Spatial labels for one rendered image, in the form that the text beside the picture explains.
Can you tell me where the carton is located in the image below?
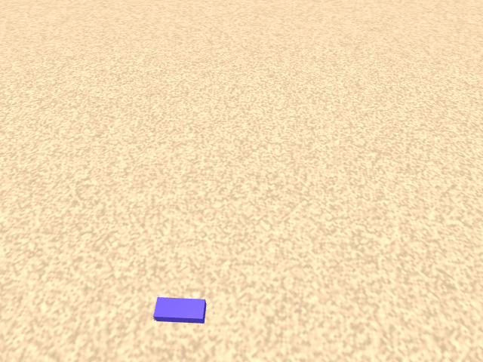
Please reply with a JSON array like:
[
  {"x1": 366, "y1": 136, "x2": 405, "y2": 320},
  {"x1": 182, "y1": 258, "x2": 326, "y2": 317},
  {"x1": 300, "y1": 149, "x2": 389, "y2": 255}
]
[{"x1": 153, "y1": 297, "x2": 206, "y2": 324}]

